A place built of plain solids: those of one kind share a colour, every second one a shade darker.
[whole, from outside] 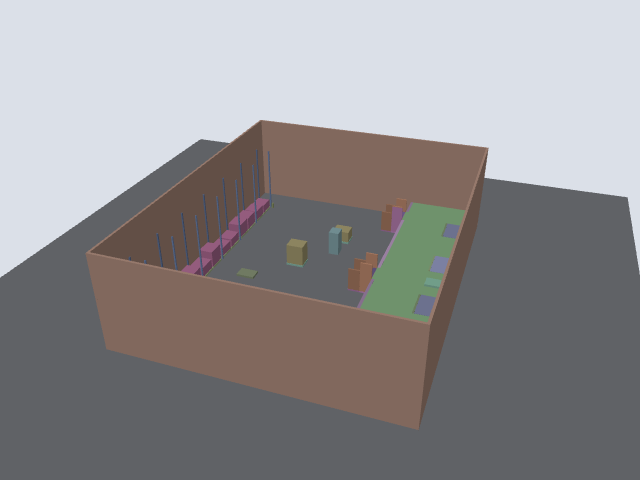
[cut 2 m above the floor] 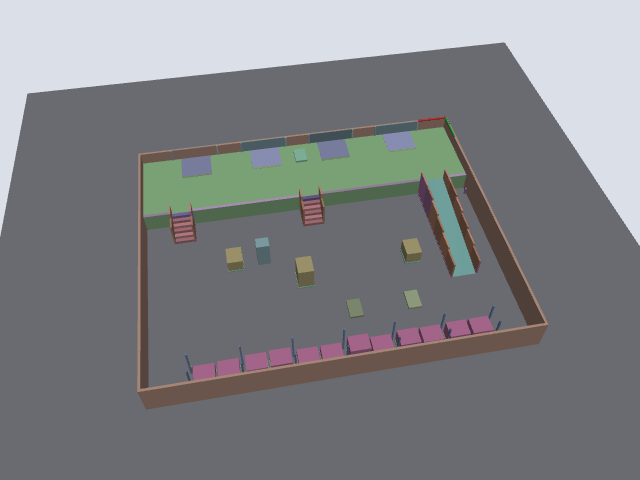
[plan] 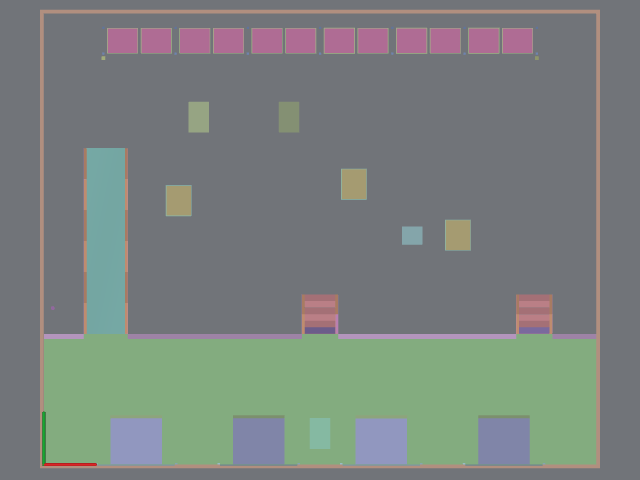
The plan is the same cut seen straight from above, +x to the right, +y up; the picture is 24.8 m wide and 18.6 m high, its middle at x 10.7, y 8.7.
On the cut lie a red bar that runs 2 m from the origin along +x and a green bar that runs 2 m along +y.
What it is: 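The dock platform, its doors, stairs and ramp, and the hall's floor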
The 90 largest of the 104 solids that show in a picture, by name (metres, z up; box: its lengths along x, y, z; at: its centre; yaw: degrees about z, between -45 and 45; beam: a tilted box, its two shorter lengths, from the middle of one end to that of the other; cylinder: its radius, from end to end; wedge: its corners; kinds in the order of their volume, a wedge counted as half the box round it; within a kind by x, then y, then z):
{
 "south_deck_1": {"box": [21.4, 5.06, 1.25], "at": [10.7, 2.53, 0.57]},
 "wall_1": {"box": [0.15, 17.77, 6.37], "at": [-0.07, 8.74, 3.14]},
 "wall_2": {"box": [21.7, 0.15, 6.37], "at": [10.7, -0.07, 3.14]},
 "wall_3": {"box": [21.7, 0.15, 6.37], "at": [10.7, 17.55, 3.14]},
 "wall_4": {"box": [0.15, 17.77, 6.37], "at": [21.48, 8.74, 3.14]},
 "rack_load_1": {"box": [1.16, 0.95, 0.96], "at": [3.05, 16.42, 0.62]},
 "rack_load_2": {"box": [1.16, 0.95, 0.95], "at": [4.35, 16.42, 0.62]},
 "rack_load_3": {"box": [1.16, 0.95, 0.86], "at": [5.85, 16.42, 0.57]},
 "rack_load_4": {"box": [1.16, 0.95, 0.93], "at": [7.15, 16.42, 0.6]},
 "rack_load_5": {"box": [1.16, 0.95, 0.68], "at": [8.65, 16.42, 0.48]},
 "rack_load_6": {"box": [1.16, 0.95, 1.12], "at": [9.95, 16.42, 0.7]},
 "rack_load_7": {"box": [1.16, 0.95, 0.61], "at": [11.45, 16.42, 0.44]},
 "rack_load_8": {"box": [1.16, 0.95, 0.61], "at": [12.75, 16.42, 0.45]},
 "rack_load_9": {"box": [1.16, 0.95, 0.97], "at": [14.25, 16.42, 0.63]},
 "rack_load_10": {"box": [1.16, 0.95, 0.88], "at": [15.55, 16.42, 0.58]},
 "rack_load_11": {"box": [1.16, 0.95, 0.72], "at": [17.05, 16.42, 0.5]},
 "rack_load_12": {"box": [1.16, 0.95, 0.61], "at": [18.35, 16.42, 0.45]},
 "south_ramp_1": {"wedge": [[1.65, 5.06, -0.05], [1.65, 5.06, 1.2], [1.65, 12.26, -0.05], [1.65, 12.26, 0.0], [3.15, 5.06, -0.05], [3.15, 5.06, 1.2], [3.15, 12.26, -0.05], [3.15, 12.26, 0.0]]},
 "dock_south_cheek_whole_1": {"box": [0.11, 1.2, 2.25], "at": [1.6, 5.66, 1.07]},
 "dock_south_cheek_whole_2": {"box": [0.11, 1.2, 2.05], "at": [1.6, 6.86, 0.97]},
 "dock_south_cheek_whole_3": {"box": [0.11, 1.2, 1.85], "at": [1.6, 8.06, 0.88]},
 "dock_south_cheek_whole_4": {"box": [0.11, 1.2, 1.65], "at": [1.6, 9.26, 0.78]},
 "dock_south_cheek_whole_5": {"box": [0.11, 1.2, 1.45], "at": [1.6, 10.46, 0.68]},
 "dock_south_cheek_whole_6": {"box": [0.11, 1.2, 1.25], "at": [1.6, 11.66, 0.57]},
 "dock_south_cheek_whole_7": {"box": [0.11, 1.2, 2.25], "at": [3.19, 5.66, 1.07]},
 "dock_south_cheek_whole_8": {"box": [0.11, 1.2, 2.05], "at": [3.19, 6.86, 0.97]},
 "dock_south_cheek_whole_9": {"box": [0.11, 1.2, 1.85], "at": [3.19, 8.06, 0.88]},
 "dock_south_cheek_whole_10": {"box": [0.11, 1.2, 1.65], "at": [3.19, 9.26, 0.78]},
 "dock_south_cheek_whole_11": {"box": [0.11, 1.2, 1.45], "at": [3.19, 10.46, 0.68]},
 "dock_south_cheek_whole_12": {"box": [0.11, 1.2, 1.25], "at": [3.19, 11.66, 0.57]},
 "dock_south_cheek_whole_13": {"box": [0.11, 0.77, 2.25], "at": [10.06, 5.44, 1.07]},
 "dock_south_cheek_whole_14": {"box": [0.11, 0.77, 1.65], "at": [10.06, 6.21, 0.78]},
 "dock_south_cheek_whole_15": {"box": [0.11, 0.77, 2.25], "at": [11.35, 5.44, 1.07]},
 "dock_south_cheek_whole_16": {"box": [0.11, 0.77, 1.65], "at": [11.35, 6.21, 0.78]},
 "dock_south_cheek_whole_17": {"box": [0.11, 0.77, 2.25], "at": [18.36, 5.44, 1.07]},
 "dock_south_cheek_whole_18": {"box": [0.11, 0.77, 1.65], "at": [18.36, 6.21, 0.78]},
 "dock_south_cheek_whole_19": {"box": [0.11, 0.77, 2.25], "at": [19.65, 5.44, 1.07]},
 "dock_south_cheek_whole_20": {"box": [0.11, 0.77, 1.65], "at": [19.65, 6.21, 0.78]},
 "stage_load_1": {"box": [0.95, 1.15, 0.84], "at": [5.22, 10.22, 0.56]},
 "stage_load_2": {"box": [0.95, 1.15, 1.4], "at": [12.01, 10.86, 0.84]},
 "stage_load_3": {"box": [0.95, 1.15, 0.78], "at": [16.05, 8.89, 0.53]},
 "rack_pal_1": {"box": [1.21, 1.0, 0.19], "at": [3.05, 16.42, 0.04]},
 "rack_pal_2": {"box": [1.21, 1.0, 0.19], "at": [4.35, 16.42, 0.04]},
 "rack_pal_3": {"box": [1.21, 1.0, 0.19], "at": [5.85, 16.42, 0.04]},
 "rack_pal_4": {"box": [1.21, 1.0, 0.19], "at": [7.15, 16.42, 0.04]},
 "rack_pal_5": {"box": [1.21, 1.0, 0.19], "at": [8.65, 16.42, 0.04]},
 "rack_pal_6": {"box": [1.21, 1.0, 0.19], "at": [9.95, 16.42, 0.04]},
 "rack_pal_7": {"box": [1.21, 1.0, 0.19], "at": [11.45, 16.42, 0.04]},
 "rack_pal_8": {"box": [1.21, 1.0, 0.19], "at": [12.75, 16.42, 0.04]},
 "rack_pal_9": {"box": [1.21, 1.0, 0.19], "at": [14.25, 16.42, 0.04]},
 "rack_pal_10": {"box": [1.21, 1.0, 0.19], "at": [15.55, 16.42, 0.04]},
 "rack_pal_11": {"box": [1.21, 1.0, 0.19], "at": [17.05, 16.42, 0.04]},
 "rack_pal_12": {"box": [1.21, 1.0, 0.19], "at": [18.35, 16.42, 0.04]},
 "south_stair_steps_1": {"box": [1.2, 0.26, 1.05], "at": [10.7, 5.44, 0.47]},
 "south_stair_steps_2": {"box": [1.2, 0.26, 0.85], "at": [10.7, 5.7, 0.38]},
 "south_stair_steps_3": {"box": [1.2, 0.26, 0.65], "at": [10.7, 5.95, 0.28]},
 "south_stair_steps_4": {"box": [1.2, 0.26, 0.45], "at": [10.7, 6.21, 0.17]},
 "south_stair_steps_5": {"box": [1.2, 0.26, 0.25], "at": [10.7, 6.46, 0.07]},
 "south_stair_steps_6": {"box": [1.2, 0.26, 1.05], "at": [19.0, 5.44, 0.47]},
 "south_stair_steps_7": {"box": [1.2, 0.26, 0.85], "at": [19.0, 5.7, 0.38]},
 "south_stair_steps_8": {"box": [1.2, 0.26, 0.65], "at": [19.0, 5.95, 0.28]},
 "south_stair_steps_9": {"box": [1.2, 0.26, 0.45], "at": [19.0, 6.21, 0.17]},
 "south_stair_steps_10": {"box": [1.2, 0.26, 0.25], "at": [19.0, 6.46, 0.07]},
 "south_shutter_1": {"box": [3.0, 0.05, 3.25], "at": [3.58, -0.03, 2.77]},
 "south_shutter_2": {"box": [3.0, 0.05, 3.25], "at": [8.33, -0.03, 2.77]},
 "south_shutter_3": {"box": [3.0, 0.05, 3.25], "at": [13.08, -0.03, 2.77]},
 "south_shutter_4": {"box": [3.0, 0.05, 3.25], "at": [17.83, -0.03, 2.77]},
 "cage_1": {"box": [0.8, 0.7, 1.75], "at": [14.27, 8.87, 0.82]},
 "south_lev_1": {"box": [2.0, 1.78, 0.07], "at": [3.58, 0.9, 1.18]},
 "south_lev_2": {"box": [2.0, 1.78, 0.07], "at": [8.33, 0.9, 1.18]},
 "south_lev_3": {"box": [2.0, 1.78, 0.07], "at": [13.08, 0.9, 1.18]},
 "south_lev_4": {"box": [2.0, 1.78, 0.07], "at": [17.83, 0.9, 1.18]},
 "dock_south_cheek_1": {"box": [0.1, 1.2, 2.21], "at": [3.2, 5.66, 1.05]},
 "dock_south_cheek_2": {"box": [0.1, 1.2, 2.01], "at": [3.2, 6.86, 0.95]},
 "dock_south_cheek_3": {"box": [0.1, 0.77, 2.21], "at": [11.35, 5.44, 1.05]},
 "dock_south_cheek_4": {"box": [0.1, 0.77, 2.21], "at": [18.35, 5.44, 1.05]},
 "south_stair_stair_head_1": {"box": [1.2, 0.26, 1.25], "at": [10.7, 5.19, 0.57]},
 "south_stair_stair_head_2": {"box": [1.2, 0.26, 1.25], "at": [19.0, 5.19, 0.57]},
 "stage_pal_1": {"box": [1.0, 1.2, 0.19], "at": [5.22, 10.22, 0.04]},
 "stage_pal_2": {"box": [1.0, 1.2, 0.19], "at": [12.01, 10.86, 0.04]},
 "stage_pal_3": {"box": [1.0, 1.2, 0.19], "at": [16.05, 8.89, 0.04]},
 "floorpallet_whole_1": {"box": [0.8, 1.2, 0.19], "at": [6.0, 13.46, 0.05]},
 "floorpallet_whole_2": {"box": [0.8, 1.2, 0.19], "at": [9.5, 13.46, 0.05]},
 "platpallet_whole_1": {"box": [0.8, 1.2, 0.19], "at": [10.7, 1.2, 1.25]},
 "rack_1": {"box": [0.09, 0.09, 4.85], "at": [5.1, 15.92, 2.38]},
 "rack_2": {"box": [0.09, 0.09, 4.85], "at": [5.1, 16.92, 2.38]},
 "rack_3": {"box": [0.09, 0.09, 4.85], "at": [7.9, 15.92, 2.38]},
 "rack_4": {"box": [0.09, 0.09, 4.85], "at": [7.9, 16.92, 2.38]},
 "south_edge_1": {"box": [6.75, 0.2, 0.05], "at": [6.63, 4.96, 1.18]},
 "south_edge_2": {"box": [6.9, 0.2, 0.05], "at": [14.85, 4.96, 1.18]}
}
